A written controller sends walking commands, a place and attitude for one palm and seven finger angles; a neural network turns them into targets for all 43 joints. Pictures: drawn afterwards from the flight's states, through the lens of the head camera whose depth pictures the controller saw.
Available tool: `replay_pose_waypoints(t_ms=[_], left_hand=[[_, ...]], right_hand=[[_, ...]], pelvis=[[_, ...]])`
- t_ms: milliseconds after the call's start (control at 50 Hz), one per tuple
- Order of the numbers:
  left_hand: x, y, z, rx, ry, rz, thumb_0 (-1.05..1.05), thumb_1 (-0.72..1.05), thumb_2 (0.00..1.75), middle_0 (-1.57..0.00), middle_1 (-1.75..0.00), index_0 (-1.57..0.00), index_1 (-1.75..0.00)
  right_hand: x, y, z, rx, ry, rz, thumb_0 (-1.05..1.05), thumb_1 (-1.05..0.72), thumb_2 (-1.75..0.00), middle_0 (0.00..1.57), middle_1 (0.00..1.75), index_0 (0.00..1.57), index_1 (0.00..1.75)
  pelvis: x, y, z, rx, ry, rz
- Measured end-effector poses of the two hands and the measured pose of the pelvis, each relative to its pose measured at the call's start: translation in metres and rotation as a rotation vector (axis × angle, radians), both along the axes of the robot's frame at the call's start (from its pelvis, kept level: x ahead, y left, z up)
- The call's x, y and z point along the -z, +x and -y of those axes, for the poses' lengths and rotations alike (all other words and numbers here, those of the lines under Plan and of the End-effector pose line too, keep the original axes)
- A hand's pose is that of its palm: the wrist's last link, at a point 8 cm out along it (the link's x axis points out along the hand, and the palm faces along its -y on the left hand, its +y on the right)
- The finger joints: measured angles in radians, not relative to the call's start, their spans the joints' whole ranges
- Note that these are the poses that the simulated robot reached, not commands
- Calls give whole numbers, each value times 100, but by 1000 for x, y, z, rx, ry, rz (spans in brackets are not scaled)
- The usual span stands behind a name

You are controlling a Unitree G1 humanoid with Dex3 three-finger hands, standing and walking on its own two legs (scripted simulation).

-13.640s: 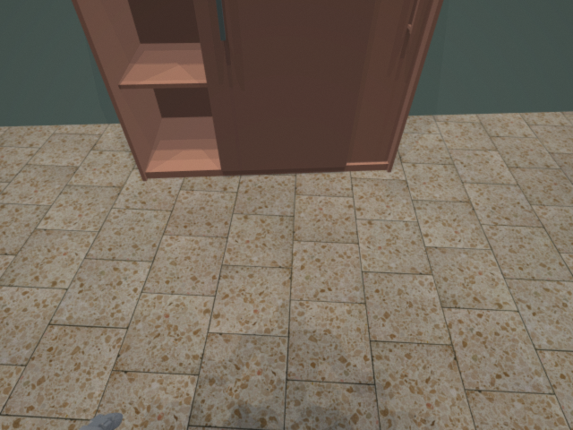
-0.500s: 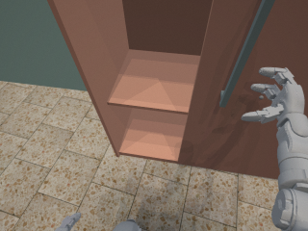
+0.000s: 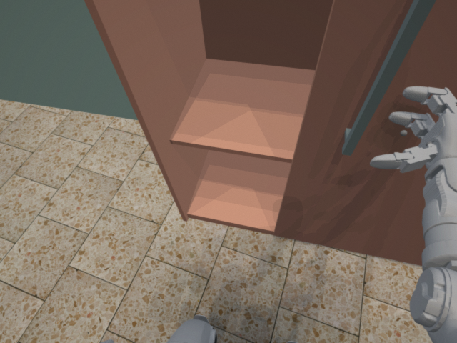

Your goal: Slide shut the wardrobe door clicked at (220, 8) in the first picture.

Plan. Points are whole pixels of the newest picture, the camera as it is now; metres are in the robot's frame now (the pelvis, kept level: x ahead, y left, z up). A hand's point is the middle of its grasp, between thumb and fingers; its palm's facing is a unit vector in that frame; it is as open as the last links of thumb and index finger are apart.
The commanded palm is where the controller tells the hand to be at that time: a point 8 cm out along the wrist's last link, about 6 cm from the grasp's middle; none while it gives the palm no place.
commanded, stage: move the hooked fingers beside the handle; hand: right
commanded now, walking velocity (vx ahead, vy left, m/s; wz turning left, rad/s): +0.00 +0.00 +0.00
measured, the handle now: (379, 78) +0.53 -0.16 +0.17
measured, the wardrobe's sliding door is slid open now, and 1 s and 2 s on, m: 0.40 0.40 0.40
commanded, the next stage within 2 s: feel for the door with the fingertips in 0.46 s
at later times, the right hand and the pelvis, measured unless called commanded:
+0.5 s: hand (401, 134) +0.46 -0.21 +0.11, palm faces +0.09 +1.00 -0.04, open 14.0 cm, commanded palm +0.44 -0.25 +0.11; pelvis +0.00 +0.01 +0.00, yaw -1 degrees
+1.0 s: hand (376, 131) +0.47 -0.17 +0.11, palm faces +0.09 +1.00 -0.02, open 14.0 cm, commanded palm +0.44 -0.22 +0.11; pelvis +0.00 +0.01 +0.00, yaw +0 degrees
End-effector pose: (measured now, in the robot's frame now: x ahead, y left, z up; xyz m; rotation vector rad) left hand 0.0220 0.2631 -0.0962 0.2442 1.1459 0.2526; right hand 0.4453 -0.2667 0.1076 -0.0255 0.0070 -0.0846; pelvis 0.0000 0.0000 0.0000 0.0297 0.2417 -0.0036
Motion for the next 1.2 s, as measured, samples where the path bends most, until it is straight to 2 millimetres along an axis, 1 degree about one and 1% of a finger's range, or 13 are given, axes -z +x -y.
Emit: replay_pose_waypoints(t_ms=[260,380,480,620,800,900,960,1060,1200], left_hand=[[-1,39,5,45,-22,85,1,91,90,-20,-30,-20,-30],[-1,46,2,58,-23,97,1,91,90,-20,-30,-20,-30],[0,44,-2,55,-16,87,1,91,90,-20,-30,-20,-30],[1,32,-7,46,-5,57,1,91,90,-20,-30,-20,-30],[3,20,-6,35,-13,38,1,91,90,-20,-30,-20,-30],[3,17,-3,23,-30,51,1,91,90,-20,-30,-20,-30],[3,17,-1,21,-37,55,1,91,90,-20,-30,-20,-30],[3,17,0,22,-32,59,1,91,90,-20,-30,-20,-30],[4,12,-2,29,-15,41,1,91,90,-20,-30,-20,-30]], right_hand=[[-5,-3,-9,5,-2,-17,-2,50,-30,30,120,30,120],[-5,-4,-10,6,-5,-16,-2,50,-30,30,120,30,120],[-4,-6,-6,9,-10,-17,-2,50,-30,30,120,30,120],[-4,-6,-8,1,-5,-13,-2,50,-30,30,120,30,120],[-3,0,-31,-17,6,-16,-2,50,-30,30,120,30,120],[-5,-1,-42,-15,0,2,-2,50,-30,30,120,30,120],[-3,-2,-45,-9,4,-12,-2,50,-30,30,120,30,120],[-1,-1,-39,16,1,-23,-2,50,-30,30,120,30,120],[-7,5,-26,8,-7,0,-2,50,-30,30,120,30,120]], pelvis=[[-3,5,-2,13,-1,19],[-2,4,-5,14,-4,20],[-2,3,-7,16,-4,19],[-1,1,-8,20,-4,17],[0,-1,-8,18,-5,16],[-1,-1,-8,8,-7,21],[-2,-2,-8,6,-9,27],[-1,-5,-8,5,-9,28],[1,-7,-6,11,-6,13]])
